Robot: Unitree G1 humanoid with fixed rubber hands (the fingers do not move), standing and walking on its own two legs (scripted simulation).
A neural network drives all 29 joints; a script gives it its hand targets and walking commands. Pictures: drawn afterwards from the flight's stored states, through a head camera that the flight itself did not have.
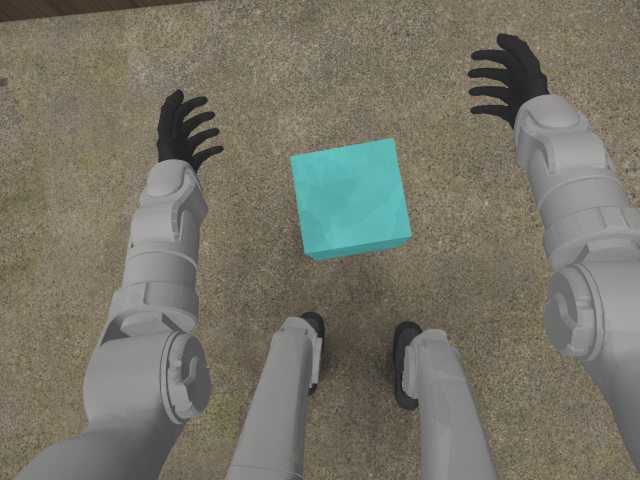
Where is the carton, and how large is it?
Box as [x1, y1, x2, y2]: [290, 138, 411, 260]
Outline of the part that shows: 393,138 290,156 304,252 317,260 397,247 411,236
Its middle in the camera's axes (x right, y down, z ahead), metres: +0.07 -0.06 +0.88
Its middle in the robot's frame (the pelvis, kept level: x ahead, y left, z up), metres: +0.49 +0.05 -0.52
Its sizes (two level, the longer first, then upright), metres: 0.210 0.200 0.250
